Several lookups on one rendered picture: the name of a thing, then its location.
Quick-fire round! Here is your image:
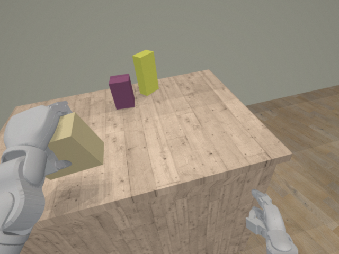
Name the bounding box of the sponge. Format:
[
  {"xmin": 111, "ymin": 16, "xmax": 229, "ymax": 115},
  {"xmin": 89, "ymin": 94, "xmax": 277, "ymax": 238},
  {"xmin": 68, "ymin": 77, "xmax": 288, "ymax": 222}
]
[{"xmin": 45, "ymin": 112, "xmax": 104, "ymax": 180}]

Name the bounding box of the robot right forearm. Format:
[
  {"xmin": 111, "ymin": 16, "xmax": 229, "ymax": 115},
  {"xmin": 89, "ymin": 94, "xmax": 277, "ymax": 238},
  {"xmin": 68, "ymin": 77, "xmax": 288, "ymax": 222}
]
[{"xmin": 266, "ymin": 230, "xmax": 298, "ymax": 254}]

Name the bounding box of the robot left hand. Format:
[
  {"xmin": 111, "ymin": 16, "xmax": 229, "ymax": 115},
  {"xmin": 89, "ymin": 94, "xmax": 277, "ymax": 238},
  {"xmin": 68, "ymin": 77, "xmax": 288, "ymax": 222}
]
[{"xmin": 4, "ymin": 101, "xmax": 72, "ymax": 175}]

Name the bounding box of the robot right hand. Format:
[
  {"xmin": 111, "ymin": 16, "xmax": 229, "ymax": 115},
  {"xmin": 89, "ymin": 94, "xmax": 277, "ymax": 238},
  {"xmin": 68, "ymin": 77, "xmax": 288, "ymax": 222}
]
[{"xmin": 246, "ymin": 189, "xmax": 286, "ymax": 238}]

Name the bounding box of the robot left forearm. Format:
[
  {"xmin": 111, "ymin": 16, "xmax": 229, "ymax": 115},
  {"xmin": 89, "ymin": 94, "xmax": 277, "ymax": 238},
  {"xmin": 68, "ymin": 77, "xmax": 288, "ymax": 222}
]
[{"xmin": 0, "ymin": 145, "xmax": 48, "ymax": 254}]

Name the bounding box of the table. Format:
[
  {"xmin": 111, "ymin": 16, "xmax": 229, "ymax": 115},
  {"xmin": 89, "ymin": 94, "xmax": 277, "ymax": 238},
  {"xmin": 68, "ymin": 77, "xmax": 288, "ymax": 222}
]
[{"xmin": 0, "ymin": 69, "xmax": 293, "ymax": 254}]

